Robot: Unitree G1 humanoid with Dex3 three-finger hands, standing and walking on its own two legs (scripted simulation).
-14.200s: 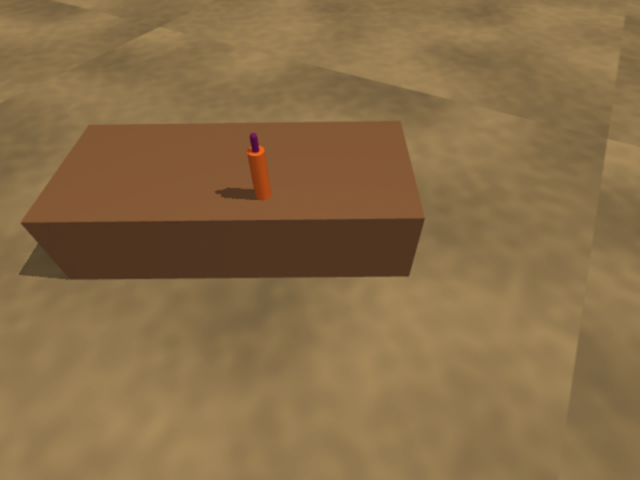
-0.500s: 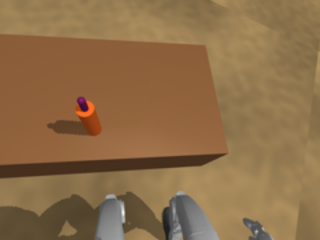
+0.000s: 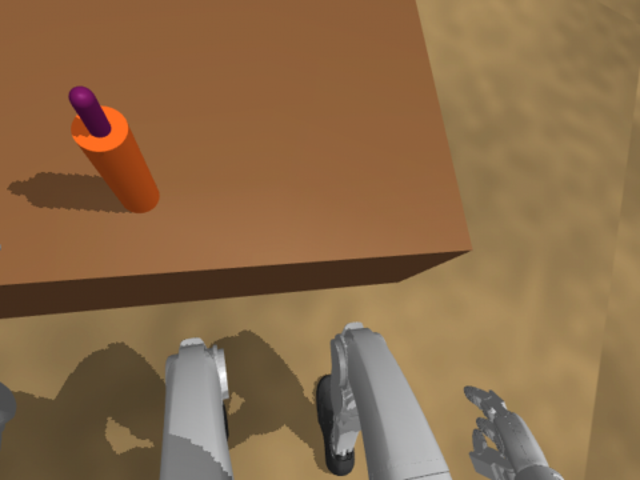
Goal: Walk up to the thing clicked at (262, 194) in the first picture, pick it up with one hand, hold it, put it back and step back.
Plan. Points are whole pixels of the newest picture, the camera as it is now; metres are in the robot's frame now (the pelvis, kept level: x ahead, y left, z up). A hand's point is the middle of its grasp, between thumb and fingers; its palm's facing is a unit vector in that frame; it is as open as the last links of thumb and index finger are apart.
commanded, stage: approach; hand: left
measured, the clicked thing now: (116, 156) +0.51 +0.21 -0.08
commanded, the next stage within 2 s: close in in 0.04 s
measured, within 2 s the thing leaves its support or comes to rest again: neither
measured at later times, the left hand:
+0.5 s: hand (84, 175) +0.49 +0.25 -0.08, palm faces +0.21 -0.98 -0.01, open 17.7 cm
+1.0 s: hand (113, 175) +0.49 +0.22 -0.09, palm faces +0.20 -0.98 -0.02, open 17.5 cm
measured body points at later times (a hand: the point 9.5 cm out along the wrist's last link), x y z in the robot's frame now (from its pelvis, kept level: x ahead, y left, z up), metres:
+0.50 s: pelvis -0.04 -0.01 -0.11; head +0.17 +0.02 +0.29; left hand +0.47 +0.30 -0.08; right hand +0.03 -0.27 -0.24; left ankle +0.05 +0.13 -0.50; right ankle +0.06 -0.14 -0.50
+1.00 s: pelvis -0.03 -0.01 -0.10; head +0.18 +0.03 +0.30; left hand +0.47 +0.27 -0.09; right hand +0.05 -0.29 -0.22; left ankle +0.05 +0.13 -0.50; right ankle +0.06 -0.14 -0.50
